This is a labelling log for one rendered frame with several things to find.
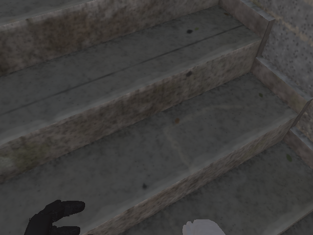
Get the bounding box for left robot hand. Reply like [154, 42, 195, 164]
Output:
[23, 200, 93, 235]

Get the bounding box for right robot thigh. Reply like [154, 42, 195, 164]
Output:
[182, 219, 226, 235]

